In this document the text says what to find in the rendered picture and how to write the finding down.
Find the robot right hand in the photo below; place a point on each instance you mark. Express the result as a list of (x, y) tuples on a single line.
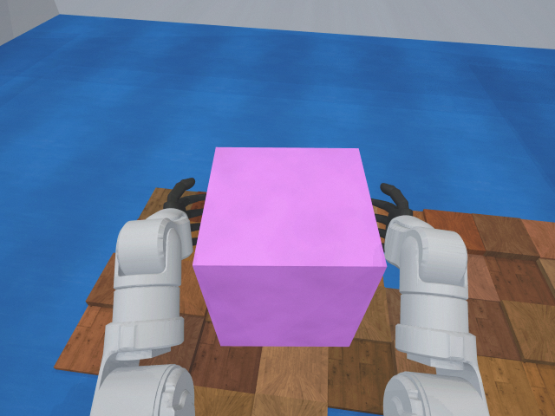
[(393, 211)]

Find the robot left hand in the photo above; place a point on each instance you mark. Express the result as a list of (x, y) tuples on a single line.
[(174, 201)]

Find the robot left upper arm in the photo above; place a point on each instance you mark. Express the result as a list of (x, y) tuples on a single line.
[(157, 390)]

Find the robot right upper arm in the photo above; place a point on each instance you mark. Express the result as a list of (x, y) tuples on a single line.
[(419, 394)]

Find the carton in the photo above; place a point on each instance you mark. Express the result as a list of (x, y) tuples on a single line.
[(288, 252)]

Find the left robot forearm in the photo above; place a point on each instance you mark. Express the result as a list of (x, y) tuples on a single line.
[(147, 275)]

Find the right robot forearm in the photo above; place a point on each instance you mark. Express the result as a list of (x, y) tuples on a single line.
[(433, 327)]

